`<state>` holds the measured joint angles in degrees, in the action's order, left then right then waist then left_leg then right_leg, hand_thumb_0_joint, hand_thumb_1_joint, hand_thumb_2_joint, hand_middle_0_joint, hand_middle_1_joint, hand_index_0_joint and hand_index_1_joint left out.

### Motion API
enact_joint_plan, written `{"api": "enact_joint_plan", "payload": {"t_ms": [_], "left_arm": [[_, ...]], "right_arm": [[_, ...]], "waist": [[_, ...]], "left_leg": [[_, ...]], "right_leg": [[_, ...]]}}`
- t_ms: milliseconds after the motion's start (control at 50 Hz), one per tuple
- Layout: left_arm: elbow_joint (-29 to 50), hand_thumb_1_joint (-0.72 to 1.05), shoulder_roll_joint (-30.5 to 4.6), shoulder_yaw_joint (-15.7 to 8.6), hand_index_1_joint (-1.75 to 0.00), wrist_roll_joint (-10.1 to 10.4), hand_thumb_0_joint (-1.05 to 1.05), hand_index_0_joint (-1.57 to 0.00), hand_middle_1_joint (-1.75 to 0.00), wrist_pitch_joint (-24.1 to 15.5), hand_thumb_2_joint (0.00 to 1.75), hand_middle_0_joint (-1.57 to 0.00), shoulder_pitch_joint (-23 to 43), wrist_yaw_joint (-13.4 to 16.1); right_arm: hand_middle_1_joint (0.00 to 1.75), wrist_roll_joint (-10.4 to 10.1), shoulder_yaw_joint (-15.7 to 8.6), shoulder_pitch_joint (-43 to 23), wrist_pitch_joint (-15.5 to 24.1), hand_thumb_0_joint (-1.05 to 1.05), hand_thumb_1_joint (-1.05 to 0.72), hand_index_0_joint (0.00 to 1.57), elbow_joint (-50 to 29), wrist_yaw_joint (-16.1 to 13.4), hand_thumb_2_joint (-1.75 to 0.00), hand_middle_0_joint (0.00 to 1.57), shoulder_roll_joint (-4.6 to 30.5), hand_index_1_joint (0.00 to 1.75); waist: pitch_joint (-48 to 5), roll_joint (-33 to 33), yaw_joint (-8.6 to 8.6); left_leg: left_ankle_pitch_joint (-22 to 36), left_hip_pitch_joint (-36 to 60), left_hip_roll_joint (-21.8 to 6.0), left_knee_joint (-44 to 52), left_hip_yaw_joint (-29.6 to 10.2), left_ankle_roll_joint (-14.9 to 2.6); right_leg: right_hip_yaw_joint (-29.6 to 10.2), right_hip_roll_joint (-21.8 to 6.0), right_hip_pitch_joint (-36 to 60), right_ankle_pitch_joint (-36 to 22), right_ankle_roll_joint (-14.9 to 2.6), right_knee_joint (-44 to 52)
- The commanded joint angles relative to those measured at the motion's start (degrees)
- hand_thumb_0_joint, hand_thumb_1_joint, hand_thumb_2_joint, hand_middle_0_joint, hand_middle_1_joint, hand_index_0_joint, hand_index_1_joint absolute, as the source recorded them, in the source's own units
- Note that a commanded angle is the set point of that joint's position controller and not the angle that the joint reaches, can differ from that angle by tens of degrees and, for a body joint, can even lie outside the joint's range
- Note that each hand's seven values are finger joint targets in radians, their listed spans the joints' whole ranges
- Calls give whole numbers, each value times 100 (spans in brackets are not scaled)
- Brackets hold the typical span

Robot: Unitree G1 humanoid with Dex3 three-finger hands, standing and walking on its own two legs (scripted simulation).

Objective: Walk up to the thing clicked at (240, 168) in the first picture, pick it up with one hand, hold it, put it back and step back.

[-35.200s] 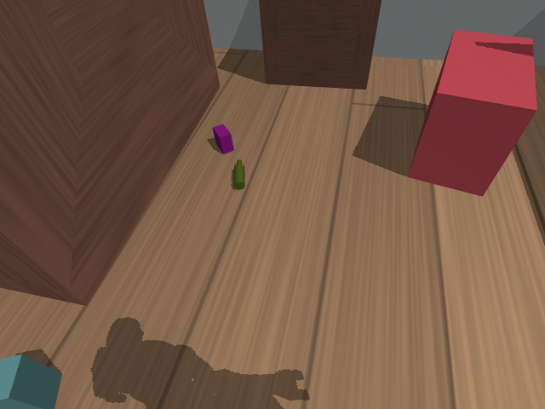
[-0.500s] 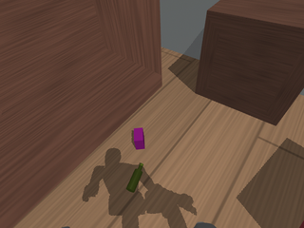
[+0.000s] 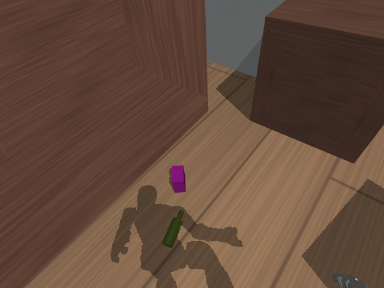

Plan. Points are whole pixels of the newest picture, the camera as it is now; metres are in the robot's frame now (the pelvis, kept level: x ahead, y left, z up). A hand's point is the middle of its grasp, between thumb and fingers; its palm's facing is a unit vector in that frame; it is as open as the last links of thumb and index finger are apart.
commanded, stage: walk up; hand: left
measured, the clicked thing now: (174, 227) +0.53 +0.21 -0.75
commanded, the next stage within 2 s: none
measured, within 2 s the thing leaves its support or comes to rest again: neither
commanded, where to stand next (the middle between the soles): +0.11 +0.00 m, yaw -3 degrees
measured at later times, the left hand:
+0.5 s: hand out of the picture +0.13 +0.23 -0.14, palm faces -0.07 -0.91 -0.42, open 7.4 cm
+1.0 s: hand out of the picture +0.15 +0.27 -0.18, palm faces -0.08 -0.92 -0.39, open 7.3 cm
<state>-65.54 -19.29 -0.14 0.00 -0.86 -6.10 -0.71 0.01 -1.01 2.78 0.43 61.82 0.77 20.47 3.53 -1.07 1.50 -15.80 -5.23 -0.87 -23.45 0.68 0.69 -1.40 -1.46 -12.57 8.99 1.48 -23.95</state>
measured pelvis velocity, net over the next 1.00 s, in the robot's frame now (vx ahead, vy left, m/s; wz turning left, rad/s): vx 0.02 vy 0.01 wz -0.10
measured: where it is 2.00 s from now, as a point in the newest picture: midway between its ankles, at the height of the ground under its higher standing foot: outside the picture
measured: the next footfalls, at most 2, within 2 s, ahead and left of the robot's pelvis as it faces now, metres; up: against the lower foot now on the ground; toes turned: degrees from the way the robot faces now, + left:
left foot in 0.68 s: +0.20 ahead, +0.10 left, +0.00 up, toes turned -3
right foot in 1.02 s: +0.00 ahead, -0.11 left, +0.00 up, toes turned -4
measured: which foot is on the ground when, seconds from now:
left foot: down 0.00-0.32, up 0.34-0.66, down 0.68-1.00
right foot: down 0.00-0.72, up 0.74-1.00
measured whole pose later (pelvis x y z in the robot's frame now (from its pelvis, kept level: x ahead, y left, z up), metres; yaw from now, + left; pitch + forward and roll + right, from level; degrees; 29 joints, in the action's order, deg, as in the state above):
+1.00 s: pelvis +0.02 +0.01 -0.03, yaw -5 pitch -2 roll +0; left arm -51.3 -22.0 -3.1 0.6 2.8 -6.7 1.2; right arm 1.6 -3.0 2.5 -3.1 46.4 0.6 20.7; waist 11.3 0.6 0.2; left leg -6.8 -26.2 -0.1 -35.3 2.4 -2.3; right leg -3.1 0.9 -15.3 31.4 0.6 -49.3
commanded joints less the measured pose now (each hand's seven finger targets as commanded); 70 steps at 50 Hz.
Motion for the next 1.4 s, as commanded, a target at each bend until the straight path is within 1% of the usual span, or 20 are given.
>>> {"api": "enact_joint_plan", "payload": {"t_ms": [0,60,120,180,260,320,520,640,680,700,720,800,1000,1060,1140,1220,1300,1320,1360,1380], "left_arm": [[342,90,-1257,-227,-30,-9,0,-20,-30,-167,90,-20,324,106],[320,90,-1241,-239,-30,-21,0,-20,-30,-166,90,-20,377,113],[589,90,-1405,-379,-30,-173,0,-20,-30,-134,90,-20,261,-33],[907,90,-1350,-415,-30,-204,0,-20,-30,-151,90,-20,376,-78],[771,90,-1241,-475,-30,-150,0,-20,-30,-389,90,-20,-600,-65],[796,90,-2311,-738,-30,-173,0,-20,-30,-416,90,-20,-1311,97],[1503,90,-1459,-420,-30,13,0,-20,-30,-218,90,-20,-244,354],[1824,90,-1510,-468,-30,124,0,-20,-30,212,90,-20,56,308],[1883,90,-1243,-445,-30,258,0,-20,-30,268,90,-20,-216,315],[1826,90,-1140,-460,-30,261,0,-20,-30,341,90,-20,-406,359],[1773,90,-1222,-470,-30,221,0,-20,-30,406,90,-20,-561,419],[1583,90,-1395,-561,-30,186,0,-20,-30,470,90,-20,-670,329],[1212,90,-1307,-686,-30,-158,0,-20,-30,141,90,-20,-1405,181],[1848,90,-2336,-879,-30,-356,0,-20,-30,120,90,-20,-284,172],[1798,90,-1321,-688,-30,-237,0,-20,-30,-60,90,-20,265,171],[1869,90,-1818,-885,-30,-361,0,-20,-30,-46,90,-20,-922,-66],[1934,90,-1777,-782,-30,-200,0,-20,-30,-11,90,-20,-1131,-152],[2040,90,-1628,-697,-30,-185,0,-20,-30,5,90,-20,-940,-162],[2243,90,-838,-536,-30,-80,0,-20,-30,18,90,-20,-1040,-161],[2217,90,-1362,-632,-30,-132,0,-20,-30,47,90,-20,-646,-81]], "right_arm": [[30,28,-262,-61,107,0,-90,20,-175,-88,-90,20,1193,30],[30,29,-264,-114,101,0,-90,20,-151,-89,-90,20,1181,30],[30,164,-464,572,152,0,-90,20,-268,23,-90,20,1578,30],[30,173,-585,486,185,0,-90,20,-497,14,-90,20,1802,30],[30,137,-441,334,210,0,-90,20,-810,66,-90,20,1360,30],[30,81,-342,466,101,0,-90,20,-1062,-54,-90,20,1129,30],[30,-70,-354,981,-184,0,-90,20,-864,-97,-90,20,927,30],[30,48,-487,1151,-141,0,-90,20,-869,-184,-90,20,1219,30],[30,99,-642,1024,-120,0,-90,20,-1110,-203,-90,20,1780,30],[30,102,-619,878,-109,0,-90,20,-1217,-211,-90,20,1729,30],[30,73,-670,890,-114,0,-90,20,-1237,-226,-90,20,2001,30],[30,134,-580,117,-187,0,-90,20,-1689,-255,-90,20,1467,30],[30,182,-640,307,-348,0,-90,20,-1792,-76,-90,20,1547,30],[30,122,-600,-211,-254,0,-90,20,-1864,-177,-90,20,1402,30],[30,-3,-474,790,-105,0,-90,20,-1289,-67,-90,20,1030,30],[30,65,-516,601,139,0,-90,20,-1483,21,-90,20,1516,30],[30,141,-516,803,373,0,-90,20,-1437,-3,-90,20,1173,30],[30,148,-575,1480,438,0,-90,20,-1230,-55,-90,20,1177,30],[30,304,-808,2294,539,0,-90,20,-1214,-148,-90,20,1986,30],[30,174,-823,2380,528,0,-90,20,-1243,-144,-90,20,2168,30]], "waist": [[-631,268,-153],[-629,281,-155],[-295,-159,-331],[796,-603,-324],[85,-346,138],[-346,932,306],[-106,934,-192],[-466,782,-348],[-832,-442,-285],[-878,-813,-189],[-999,-1156,-279],[-868,-846,-20],[-881,-603,-11],[548,1437,243],[279,825,-384],[96,1537,393],[212,941,121],[-109,528,-274],[-358,-1106,-431],[-4,-285,-669]], "left_leg": [[957,41,-602,542,-340,-245],[1053,17,-612,626,-325,-220],[-2697,283,-762,843,-845,-793],[-2172,-191,-1812,1578,-1753,-1310],[1279,-321,-832,-496,-261,-745],[-1991,-2399,171,-3089,-299,-252],[-200,-1437,166,-2301,-421,-34],[1842,-573,188,-552,-58,-181],[4875,-81,-1142,-222,-1507,-919],[5436,-50,-1600,-126,-2076,-1343],[5251,-302,-2061,-118,-2555,-1797],[3419,-781,-1178,-205,-1266,-1307],[-792,-1439,-1062,-262,-1454,-954],[-1642,-2231,397,-3120,-915,-18],[-575,-1832,619,-3256,-813,-10],[-1366,-2517,376,-1953,60,58],[-673,-1461,233,250,169,-173],[21,-85,222,943,6,-282],[-8,2275,-1709,989,-3361,-676],[-752,1217,-2298,1053,-3871,-1190]], "right_leg": [[-542,-550,403,-1149,-264,375],[-528,-551,492,-1273,-246,372],[-133,9,-838,2333,-390,-430],[98,-88,-1726,1569,-244,-1721],[168,45,429,200,-417,406],[-3105,-2181,1838,-1488,-1574,672],[-264,-1043,406,-4223,-1019,-73],[-151,-691,-84,-2375,-700,-1517],[63,363,-506,-302,-216,-2920],[-158,680,-779,2709,-262,-3876],[-530,654,-704,3209,-256,-4520],[-698,562,-923,2383,-270,-5037],[118,308,720,1526,-402,-186],[-3642,-2328,-1902,3911,-1819,1507],[-896,-825,-622,565,-1001,673],[-1510,-953,1099,2961,-1240,860],[-1129,-1054,983,1336,-1192,103],[-606,-763,343,448,-933,-914],[115,568,-2970,2210,-256,-3642],[-576,97,-2988,2197,-352,-3668]]}}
